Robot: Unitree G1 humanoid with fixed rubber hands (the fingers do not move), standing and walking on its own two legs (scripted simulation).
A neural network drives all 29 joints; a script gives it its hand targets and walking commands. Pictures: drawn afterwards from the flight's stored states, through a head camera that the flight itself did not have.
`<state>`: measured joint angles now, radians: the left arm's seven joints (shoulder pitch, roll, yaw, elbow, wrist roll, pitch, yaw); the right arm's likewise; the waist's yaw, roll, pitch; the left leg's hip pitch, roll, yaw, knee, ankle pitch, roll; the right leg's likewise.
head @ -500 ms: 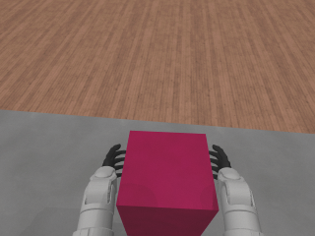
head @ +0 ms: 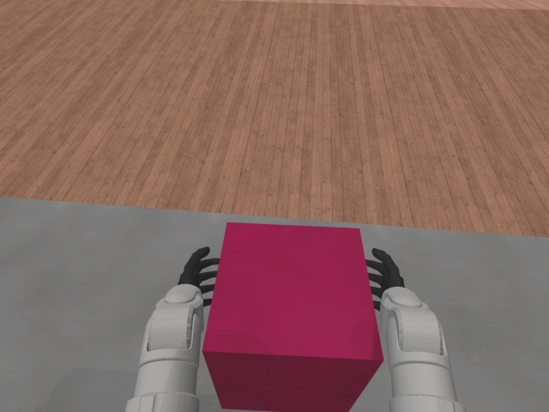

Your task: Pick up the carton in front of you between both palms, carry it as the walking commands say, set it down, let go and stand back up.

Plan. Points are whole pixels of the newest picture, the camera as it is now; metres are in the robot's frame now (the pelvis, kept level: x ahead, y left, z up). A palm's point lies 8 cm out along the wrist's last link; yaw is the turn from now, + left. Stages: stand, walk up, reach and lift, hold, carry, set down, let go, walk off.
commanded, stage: hold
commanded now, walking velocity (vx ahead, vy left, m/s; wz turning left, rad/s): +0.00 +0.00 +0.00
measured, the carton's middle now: (288, 321) +0.29 +0.00 -0.02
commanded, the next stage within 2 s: carry in 0.06 s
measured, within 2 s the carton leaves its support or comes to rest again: neither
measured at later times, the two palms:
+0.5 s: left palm (208, 225) +0.38 +0.13 +0.10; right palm (394, 230) +0.38 -0.17 +0.10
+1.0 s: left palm (253, 147) +0.66 +0.08 +0.08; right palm (384, 155) +0.65 -0.22 +0.07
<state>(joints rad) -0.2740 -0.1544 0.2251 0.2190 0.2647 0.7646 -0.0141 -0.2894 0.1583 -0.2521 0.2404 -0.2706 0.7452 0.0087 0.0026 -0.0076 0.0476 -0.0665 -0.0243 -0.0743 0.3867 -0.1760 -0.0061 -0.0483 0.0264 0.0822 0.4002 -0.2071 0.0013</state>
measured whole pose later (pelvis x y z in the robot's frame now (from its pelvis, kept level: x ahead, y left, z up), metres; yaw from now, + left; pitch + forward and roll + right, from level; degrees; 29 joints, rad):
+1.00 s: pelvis +0.41 -0.05 -0.03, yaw -3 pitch +3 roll -1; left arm -0.06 -0.13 0.06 -0.45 0.05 1.23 0.13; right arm -0.08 0.13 -0.09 -0.45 -0.05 1.23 -0.13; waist -0.01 0.05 -0.13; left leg -0.05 0.13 0.14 0.67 -0.51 -0.05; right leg -0.49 -0.05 -0.26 0.58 -0.13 -0.07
